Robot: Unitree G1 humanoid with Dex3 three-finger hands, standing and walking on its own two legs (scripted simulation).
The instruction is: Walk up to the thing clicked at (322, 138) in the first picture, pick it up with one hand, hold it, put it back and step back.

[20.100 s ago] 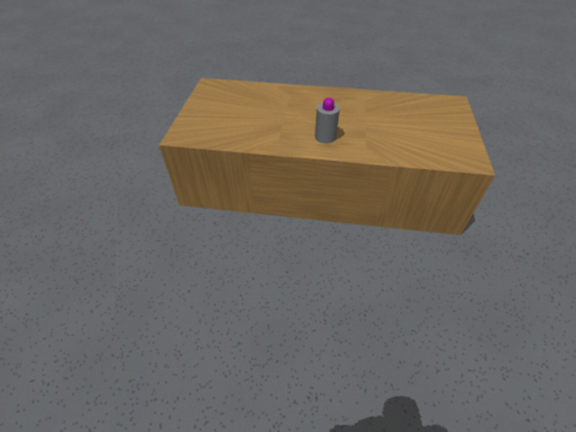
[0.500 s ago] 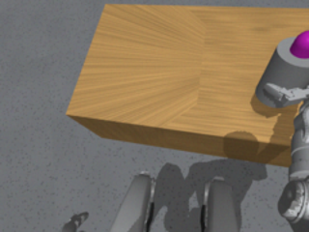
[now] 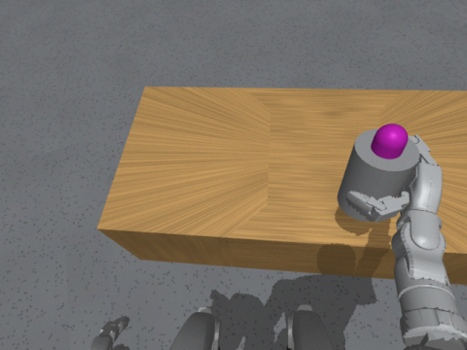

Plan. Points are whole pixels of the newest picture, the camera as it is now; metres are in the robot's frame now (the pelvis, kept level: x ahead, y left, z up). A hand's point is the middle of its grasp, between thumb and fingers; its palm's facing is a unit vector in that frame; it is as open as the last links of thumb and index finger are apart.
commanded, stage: lift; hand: right
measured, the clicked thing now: (376, 169) +0.41 -0.20 +0.04
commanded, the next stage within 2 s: hold in 0.80 s
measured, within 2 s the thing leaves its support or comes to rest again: neither
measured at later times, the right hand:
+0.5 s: hand (378, 182) +0.37 -0.18 +0.07, palm faces +0.25 +0.97 -0.02, open 12.2 cm
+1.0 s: hand (383, 183) +0.36 -0.18 +0.09, palm faces +0.25 +0.97 -0.02, open 12.2 cm
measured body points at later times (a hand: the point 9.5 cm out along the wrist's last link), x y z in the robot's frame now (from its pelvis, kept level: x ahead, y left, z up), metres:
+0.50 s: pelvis +0.01 +0.01 +0.04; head +0.09 +0.00 +0.48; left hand +0.13 +0.26 -0.08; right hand +0.35 -0.23 +0.07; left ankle +0.02 +0.15 -0.63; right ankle +0.04 -0.14 -0.63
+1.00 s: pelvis +0.02 +0.00 +0.05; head +0.08 +0.00 +0.50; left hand +0.15 +0.26 -0.06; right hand +0.34 -0.23 +0.09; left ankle +0.02 +0.15 -0.63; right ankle +0.04 -0.14 -0.63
